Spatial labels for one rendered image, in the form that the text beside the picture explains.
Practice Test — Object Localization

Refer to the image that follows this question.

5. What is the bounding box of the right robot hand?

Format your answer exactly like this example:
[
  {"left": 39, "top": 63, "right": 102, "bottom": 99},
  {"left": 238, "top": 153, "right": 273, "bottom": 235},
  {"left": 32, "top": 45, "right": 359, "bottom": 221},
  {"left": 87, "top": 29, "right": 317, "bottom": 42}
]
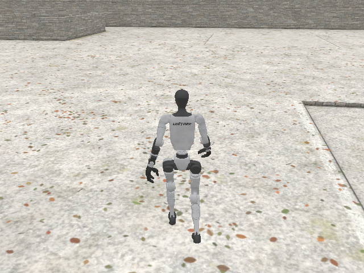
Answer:
[{"left": 198, "top": 148, "right": 211, "bottom": 158}]

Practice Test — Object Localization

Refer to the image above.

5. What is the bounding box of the robot left upper arm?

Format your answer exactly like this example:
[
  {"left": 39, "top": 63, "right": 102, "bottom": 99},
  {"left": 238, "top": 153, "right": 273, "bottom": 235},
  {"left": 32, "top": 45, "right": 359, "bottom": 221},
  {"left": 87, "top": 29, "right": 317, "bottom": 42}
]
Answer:
[{"left": 155, "top": 114, "right": 170, "bottom": 147}]

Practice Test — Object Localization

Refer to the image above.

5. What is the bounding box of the robot left foot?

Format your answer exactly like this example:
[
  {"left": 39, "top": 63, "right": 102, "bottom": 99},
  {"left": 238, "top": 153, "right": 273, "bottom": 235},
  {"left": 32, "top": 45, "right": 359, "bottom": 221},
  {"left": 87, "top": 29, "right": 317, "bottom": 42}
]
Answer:
[{"left": 168, "top": 212, "right": 176, "bottom": 225}]

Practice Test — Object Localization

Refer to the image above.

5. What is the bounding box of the robot right upper arm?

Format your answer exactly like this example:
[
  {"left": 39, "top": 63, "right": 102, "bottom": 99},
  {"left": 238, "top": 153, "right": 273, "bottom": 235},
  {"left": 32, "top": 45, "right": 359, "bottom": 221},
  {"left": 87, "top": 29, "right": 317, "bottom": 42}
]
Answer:
[{"left": 194, "top": 114, "right": 209, "bottom": 144}]

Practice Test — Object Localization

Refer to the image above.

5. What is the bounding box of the humanoid robot torso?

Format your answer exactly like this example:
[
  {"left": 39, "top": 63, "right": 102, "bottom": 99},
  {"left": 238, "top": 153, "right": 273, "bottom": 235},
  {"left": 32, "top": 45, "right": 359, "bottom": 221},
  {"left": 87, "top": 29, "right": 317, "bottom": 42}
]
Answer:
[{"left": 169, "top": 112, "right": 195, "bottom": 171}]

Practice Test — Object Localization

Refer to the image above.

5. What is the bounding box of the left robot forearm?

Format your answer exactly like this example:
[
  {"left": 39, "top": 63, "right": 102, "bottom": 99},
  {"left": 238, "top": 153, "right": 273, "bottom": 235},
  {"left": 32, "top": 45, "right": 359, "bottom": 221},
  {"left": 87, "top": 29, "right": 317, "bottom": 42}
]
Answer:
[{"left": 147, "top": 138, "right": 160, "bottom": 168}]

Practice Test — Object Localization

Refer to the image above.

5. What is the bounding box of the right robot forearm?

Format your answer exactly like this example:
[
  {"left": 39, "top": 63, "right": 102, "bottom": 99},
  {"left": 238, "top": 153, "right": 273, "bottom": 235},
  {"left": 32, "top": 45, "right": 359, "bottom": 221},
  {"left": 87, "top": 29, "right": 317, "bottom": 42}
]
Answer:
[{"left": 203, "top": 137, "right": 211, "bottom": 152}]

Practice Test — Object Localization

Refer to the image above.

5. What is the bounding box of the left robot hand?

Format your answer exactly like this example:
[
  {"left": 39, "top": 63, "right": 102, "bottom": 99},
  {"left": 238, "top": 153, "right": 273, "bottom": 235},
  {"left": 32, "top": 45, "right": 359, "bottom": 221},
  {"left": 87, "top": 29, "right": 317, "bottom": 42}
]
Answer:
[{"left": 146, "top": 166, "right": 159, "bottom": 183}]

